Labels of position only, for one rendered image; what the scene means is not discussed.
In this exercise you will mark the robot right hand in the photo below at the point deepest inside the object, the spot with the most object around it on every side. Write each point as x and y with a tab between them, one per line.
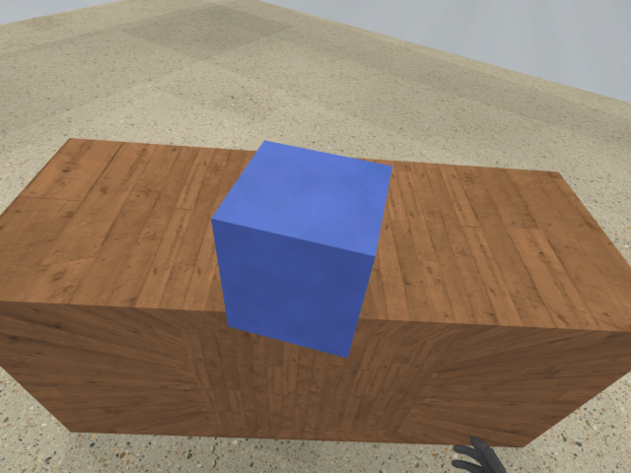
482	453

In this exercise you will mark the pedestal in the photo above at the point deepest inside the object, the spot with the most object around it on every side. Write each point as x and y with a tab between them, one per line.
496	306

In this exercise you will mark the carton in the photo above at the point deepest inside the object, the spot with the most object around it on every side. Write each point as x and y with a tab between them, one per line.
296	239

